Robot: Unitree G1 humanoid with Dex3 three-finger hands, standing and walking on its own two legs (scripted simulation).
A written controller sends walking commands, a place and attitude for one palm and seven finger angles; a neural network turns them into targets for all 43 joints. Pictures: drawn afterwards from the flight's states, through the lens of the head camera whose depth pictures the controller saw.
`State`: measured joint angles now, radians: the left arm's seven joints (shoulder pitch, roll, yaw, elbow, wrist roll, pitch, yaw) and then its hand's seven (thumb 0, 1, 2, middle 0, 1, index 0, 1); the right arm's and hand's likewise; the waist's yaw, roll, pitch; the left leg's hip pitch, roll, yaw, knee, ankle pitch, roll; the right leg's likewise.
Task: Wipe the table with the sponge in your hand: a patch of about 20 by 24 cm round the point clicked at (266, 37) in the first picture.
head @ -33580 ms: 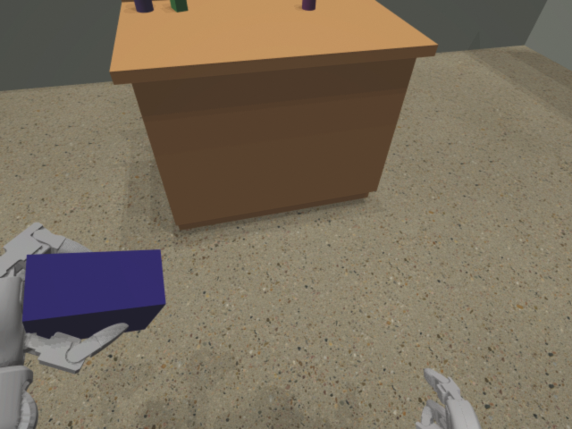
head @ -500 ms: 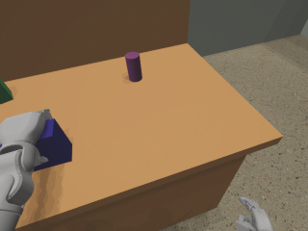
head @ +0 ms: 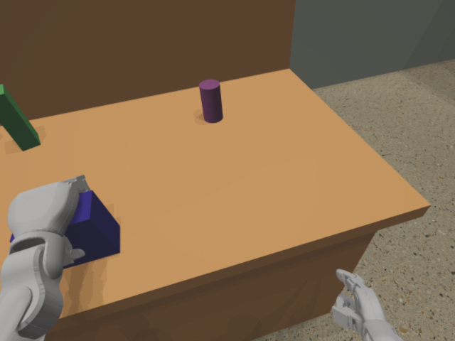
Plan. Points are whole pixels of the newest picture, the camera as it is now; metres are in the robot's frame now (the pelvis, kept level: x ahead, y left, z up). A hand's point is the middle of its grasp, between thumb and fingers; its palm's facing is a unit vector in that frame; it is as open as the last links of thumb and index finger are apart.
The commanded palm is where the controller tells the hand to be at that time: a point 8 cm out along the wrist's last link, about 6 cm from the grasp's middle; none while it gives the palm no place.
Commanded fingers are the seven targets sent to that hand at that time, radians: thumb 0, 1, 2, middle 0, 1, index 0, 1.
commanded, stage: wipe back along the first lane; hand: left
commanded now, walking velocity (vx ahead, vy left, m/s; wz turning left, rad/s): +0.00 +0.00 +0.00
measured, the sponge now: (78, 237) +0.24 +0.31 +0.07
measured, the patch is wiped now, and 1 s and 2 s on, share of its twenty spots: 1.00 1.00 1.00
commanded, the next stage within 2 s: lift the sponge slowly off the table in 0.16 s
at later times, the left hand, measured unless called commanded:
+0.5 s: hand (66, 242) +0.21 +0.28 +0.12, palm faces +0.09 -0.07 -0.99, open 10.1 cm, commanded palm +0.17 +0.27 +0.17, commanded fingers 0.00 0.10 1.30 -1.20 -1.60 -1.20 -1.60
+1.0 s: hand (65, 248) +0.20 +0.27 +0.13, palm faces +0.07 -0.08 -0.99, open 10.1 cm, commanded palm +0.17 +0.27 +0.20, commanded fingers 0.00 0.10 1.30 -1.20 -1.60 -1.20 -1.60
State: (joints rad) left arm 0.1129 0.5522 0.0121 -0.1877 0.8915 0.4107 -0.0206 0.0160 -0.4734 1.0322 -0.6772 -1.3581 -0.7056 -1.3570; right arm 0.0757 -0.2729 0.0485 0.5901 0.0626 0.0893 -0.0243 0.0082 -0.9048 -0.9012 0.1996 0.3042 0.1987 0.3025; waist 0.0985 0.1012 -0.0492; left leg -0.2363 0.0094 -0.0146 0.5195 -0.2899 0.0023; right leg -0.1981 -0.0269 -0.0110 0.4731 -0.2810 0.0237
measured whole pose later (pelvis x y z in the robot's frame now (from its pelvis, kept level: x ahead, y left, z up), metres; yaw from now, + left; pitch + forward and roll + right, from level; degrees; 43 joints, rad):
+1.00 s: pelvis -0.02 -0.02 +0.00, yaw +1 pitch -4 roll -1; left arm 0.15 0.58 -0.01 -0.28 0.84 0.39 -0.08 -0.01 -0.49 1.03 -0.70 -1.34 -0.73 -1.34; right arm 0.07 -0.27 0.05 0.62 0.04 0.03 -0.06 0.01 -0.90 -0.90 0.20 0.30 0.20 0.30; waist 0.14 0.11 -0.01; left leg -0.18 0.03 -0.04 0.50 -0.26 -0.03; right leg -0.14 0.00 -0.03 0.47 -0.26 -0.01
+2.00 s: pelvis -0.04 -0.02 +0.00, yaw +1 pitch -4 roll +0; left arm -0.10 0.65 -0.01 -0.22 0.79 0.44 -0.19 -0.01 -0.50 1.03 -0.71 -1.33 -0.74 -1.33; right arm 0.03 -0.28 0.07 0.64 0.06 0.03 -0.07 0.01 -0.90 -0.90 0.20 0.30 0.20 0.30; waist 0.15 0.13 -0.01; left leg -0.19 0.02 -0.04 0.46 -0.20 -0.03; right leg -0.17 -0.01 -0.03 0.47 -0.23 -0.01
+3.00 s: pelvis -0.04 -0.02 +0.00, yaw +0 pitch -4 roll +0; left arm -0.01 0.66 0.04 -0.39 0.75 0.48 -0.20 0.00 -0.50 1.03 -0.72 -1.33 -0.74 -1.32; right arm 0.03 -0.28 0.08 0.61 0.06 0.04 -0.07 0.01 -0.90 -0.90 0.20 0.30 0.19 0.30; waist 0.16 0.13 -0.01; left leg -0.19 0.02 -0.03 0.47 -0.21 -0.03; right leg -0.17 -0.01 -0.02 0.48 -0.24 -0.01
